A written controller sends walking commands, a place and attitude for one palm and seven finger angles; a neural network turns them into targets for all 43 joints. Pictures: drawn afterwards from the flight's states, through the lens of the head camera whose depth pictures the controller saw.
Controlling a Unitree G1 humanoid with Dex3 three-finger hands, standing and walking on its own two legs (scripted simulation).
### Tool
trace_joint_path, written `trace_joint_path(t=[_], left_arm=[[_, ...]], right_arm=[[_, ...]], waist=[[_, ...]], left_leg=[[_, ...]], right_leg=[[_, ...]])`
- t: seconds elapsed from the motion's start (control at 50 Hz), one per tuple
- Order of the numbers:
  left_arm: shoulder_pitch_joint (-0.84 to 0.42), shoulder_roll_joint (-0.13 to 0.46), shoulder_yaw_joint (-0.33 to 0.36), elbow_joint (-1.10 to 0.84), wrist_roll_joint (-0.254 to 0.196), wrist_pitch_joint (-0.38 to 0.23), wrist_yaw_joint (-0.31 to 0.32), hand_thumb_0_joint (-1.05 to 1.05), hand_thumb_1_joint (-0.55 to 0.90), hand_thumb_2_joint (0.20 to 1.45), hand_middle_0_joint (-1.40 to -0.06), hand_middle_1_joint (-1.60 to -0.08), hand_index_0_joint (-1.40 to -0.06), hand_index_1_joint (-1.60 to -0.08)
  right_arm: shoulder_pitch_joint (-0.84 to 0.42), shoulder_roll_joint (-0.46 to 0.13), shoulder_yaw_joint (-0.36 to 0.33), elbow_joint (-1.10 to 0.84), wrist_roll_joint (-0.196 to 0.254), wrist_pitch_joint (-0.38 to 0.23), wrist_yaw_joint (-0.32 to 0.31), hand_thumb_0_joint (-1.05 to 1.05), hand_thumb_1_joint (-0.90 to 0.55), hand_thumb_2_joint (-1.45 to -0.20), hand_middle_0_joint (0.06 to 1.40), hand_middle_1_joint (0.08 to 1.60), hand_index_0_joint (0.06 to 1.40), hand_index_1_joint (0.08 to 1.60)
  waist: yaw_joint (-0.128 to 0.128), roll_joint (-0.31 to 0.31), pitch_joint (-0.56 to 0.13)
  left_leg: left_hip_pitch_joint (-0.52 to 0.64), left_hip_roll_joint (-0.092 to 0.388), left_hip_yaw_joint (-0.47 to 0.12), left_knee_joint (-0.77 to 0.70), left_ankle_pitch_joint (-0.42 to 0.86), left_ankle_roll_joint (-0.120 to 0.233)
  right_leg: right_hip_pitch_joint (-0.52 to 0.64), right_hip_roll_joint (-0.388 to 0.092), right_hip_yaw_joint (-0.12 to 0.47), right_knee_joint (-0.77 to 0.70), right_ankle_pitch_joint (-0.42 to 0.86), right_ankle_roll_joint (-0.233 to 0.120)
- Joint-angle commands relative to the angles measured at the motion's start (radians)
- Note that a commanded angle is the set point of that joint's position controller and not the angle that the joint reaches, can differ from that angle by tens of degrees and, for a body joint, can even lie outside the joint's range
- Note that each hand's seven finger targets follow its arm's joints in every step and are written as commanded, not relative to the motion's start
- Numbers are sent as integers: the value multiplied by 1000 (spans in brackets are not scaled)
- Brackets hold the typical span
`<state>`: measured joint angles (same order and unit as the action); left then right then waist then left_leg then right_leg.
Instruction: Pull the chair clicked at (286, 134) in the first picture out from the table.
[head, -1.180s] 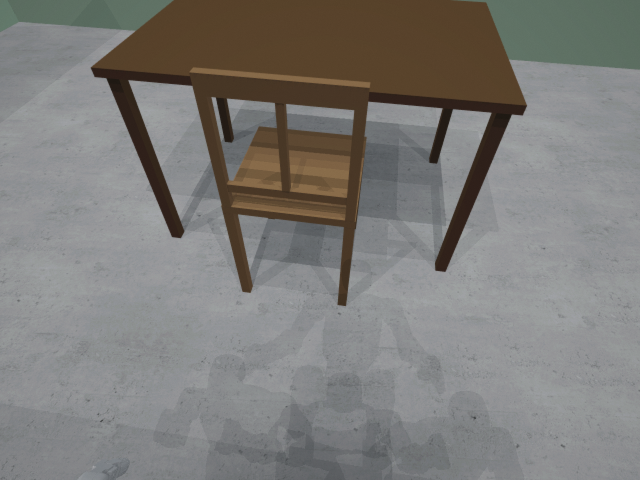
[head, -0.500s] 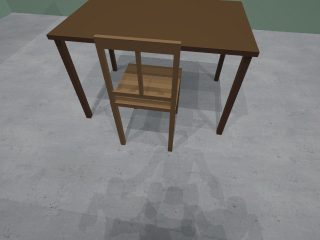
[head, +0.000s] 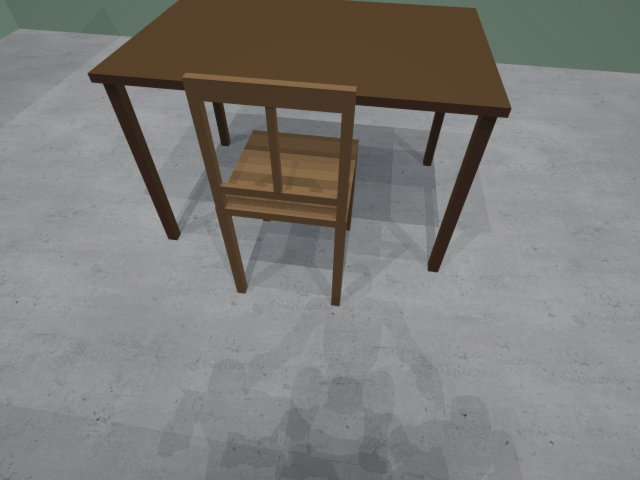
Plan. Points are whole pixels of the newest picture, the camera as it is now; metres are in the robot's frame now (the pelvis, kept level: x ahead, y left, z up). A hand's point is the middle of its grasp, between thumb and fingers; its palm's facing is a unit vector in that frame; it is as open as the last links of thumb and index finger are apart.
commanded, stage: look at it before walking up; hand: left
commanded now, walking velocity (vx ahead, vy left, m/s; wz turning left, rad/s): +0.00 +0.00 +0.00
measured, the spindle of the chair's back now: (274, 151) +0.88 +0.17 -0.11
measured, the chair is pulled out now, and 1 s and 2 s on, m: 0.00 0.00 0.00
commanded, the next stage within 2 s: turn to face it in 0.46 s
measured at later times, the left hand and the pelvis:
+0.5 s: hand out of the picture +0.07 +0.25 -0.15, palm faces -0.01 -0.94 -0.34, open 7.4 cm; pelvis +0.00 +0.00 +0.00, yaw +0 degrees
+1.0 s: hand out of the picture +0.06 +0.22 -0.17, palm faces -0.04 -0.97 -0.25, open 7.4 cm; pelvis +0.02 +0.01 -0.01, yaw -3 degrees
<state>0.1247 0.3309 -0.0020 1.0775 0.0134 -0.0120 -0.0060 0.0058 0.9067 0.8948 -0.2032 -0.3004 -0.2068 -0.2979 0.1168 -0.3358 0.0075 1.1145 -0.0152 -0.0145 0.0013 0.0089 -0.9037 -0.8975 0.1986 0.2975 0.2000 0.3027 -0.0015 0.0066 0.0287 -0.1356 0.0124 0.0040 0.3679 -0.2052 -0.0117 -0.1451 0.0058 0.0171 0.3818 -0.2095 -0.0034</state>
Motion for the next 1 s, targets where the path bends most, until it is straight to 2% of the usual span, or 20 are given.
trace_joint_path(t=[0.0, 0.16, 0.18, 0.24, 0.42, 0.6, 0.64, 0.76, 0.78, 0.8, 0.84, 0.86, 0.88, 0.92, 0.98], left_arm=[[-38, 210, 43, -60, -3, -19, 17, 0, 900, 900, -200, -300, -200, -300], [-32, 208, 43, -54, -4, -17, 16, 0, 900, 900, -200, -300, -200, -300], [-34, 211, 42, -55, -3, -18, 16, 0, 900, 900, -200, -300, -200, -300], [-29, 209, 42, -53, -3, -18, 16, 0, 900, 900, -200, -300, -200, -300], [-28, 210, 43, -49, -3, -17, 16, 0, 900, 900, -200, -300, -200, -300], [-26, 213, 45, -49, -2, -18, 16, 0, 900, 900, -200, -300, -200, -300], [-33, 215, 47, -54, -2, -15, 15, 0, 900, 900, -200, -300, -200, -300], [1, 166, 43, -57, -2, 4, 16, 0, 900, 900, -200, -300, -200, -300], [10, 159, 44, -52, -1, 3, 14, 0, 900, 900, -200, -300, -200, -300], [47, 109, 34, -39, 1, 9, 15, 0, 900, 900, -200, -300, -200, -300], [79, 89, 31, -30, 6, 18, 9, 0, 900, 900, -200, -300, -200, -300], [90, 96, 34, -34, 8, 21, 5, 0, 900, 900, -200, -300, -200, -300], [106, 96, 38, -35, 9, 21, 2, 0, 900, 900, -200, -300, -200, -300], [135, 91, 47, -38, 8, 17, 0, 0, 900, 900, -200, -300, -200, -300], [175, 72, 57, -40, 4, 5, 1, 0, 900, 900, -200, -300, -200, -300]], right_arm=[[-44, -201, -40, -63, 7, -23, -19, 0, -900, -900, 200, 300, 200, 300], [-49, -203, -39, -60, 7, -24, -19, 0, -900, -900, 200, 300, 200, 300], [-43, -203, -39, -61, 7, -24, -19, 0, -900, -900, 200, 300, 200, 300], [-48, -204, -39, -60, 7, -24, -20, 0, -900, -900, 200, 300, 200, 300], [-45, -203, -38, -58, 9, -24, -20, 0, -900, -900, 200, 300, 200, 300], [-44, -206, -40, -59, 8, -24, -22, 0, -900, -900, 200, 300, 200, 300], [-40, -209, -42, -59, 7, -25, -24, 0, -900, -900, 200, 300, 200, 300], [-8, -156, -39, -68, 6, -15, -29, 0, -900, -900, 200, 300, 200, 300], [-3, -154, -36, -66, 4, -14, -27, 0, -900, -900, 200, 300, 200, 300], [22, -101, -26, -56, 1, -8, -22, 0, -900, -900, 200, 300, 200, 300], [50, -77, -23, -45, -5, 2, -14, 0, -900, -900, 200, 300, 200, 300], [57, -76, -25, -48, -8, 5, -10, 0, -900, -900, 200, 300, 200, 300], [65, -72, -27, -49, -9, 5, -9, 0, -900, -900, 200, 300, 200, 300], [98, -55, -28, -50, -10, -1, -9, 0, -900, -900, 200, 300, 200, 300], [157, -22, -31, -47, -7, -17, -12, 0, -900, -900, 200, 300, 200, 300]], waist=[[2, -10, -62], [4, 3, -61], [1, -11, -65], [3, 1, -67], [3, -11, -63], [3, -18, -58], [0, -3, -68], [0, -2, -66], [1, -8, -71], [4, -18, -85], [7, -36, -3], [11, -49, 50], [14, -53, 80], [13, -64, 96], [9, -78, 87]], left_leg=[[21, 105, -94, -56, 148, 33], [27, 105, -95, -63, 149, 34], [27, 105, -98, -65, 153, 34], [35, 106, -95, -64, 162, 34], [36, 107, -97, -72, 171, 35], [52, 110, -90, -70, 176, 32], [57, 114, -82, -64, 186, 30], [49, 120, -47, -31, 167, 22], [45, 118, -43, -32, 108, 21], [45, 112, -35, -21, 15, 18], [-26, 91, -35, -25, -213, 19], [-77, 81, -33, -18, -295, 21], [-109, 69, -30, 1, -324, 23], [-136, 55, -11, 53, -311, 27], [-138, 46, 7, 112, -251, 34]], right_leg=[[1, -121, 96, -60, 150, -24], [5, -124, 93, -68, 145, -22], [9, -122, 93, -68, 149, -22], [11, -125, 90, -69, 159, -21], [18, -124, 83, -71, 166, -18], [10, -121, 94, -78, 185, -22], [14, -118, 102, -67, 209, -25], [-19, -108, 115, -27, 228, -18], [-12, -104, 119, -35, 169, -19], [-13, -102, 119, -34, 55, -18], [-73, -91, 151, -64, -226, -25], [-102, -90, 172, -82, -323, -34], [-121, -94, 196, -94, -376, -45], [-122, -107, 222, -87, -401, -69], [-110, -119, 233, -50, -341, -97]])
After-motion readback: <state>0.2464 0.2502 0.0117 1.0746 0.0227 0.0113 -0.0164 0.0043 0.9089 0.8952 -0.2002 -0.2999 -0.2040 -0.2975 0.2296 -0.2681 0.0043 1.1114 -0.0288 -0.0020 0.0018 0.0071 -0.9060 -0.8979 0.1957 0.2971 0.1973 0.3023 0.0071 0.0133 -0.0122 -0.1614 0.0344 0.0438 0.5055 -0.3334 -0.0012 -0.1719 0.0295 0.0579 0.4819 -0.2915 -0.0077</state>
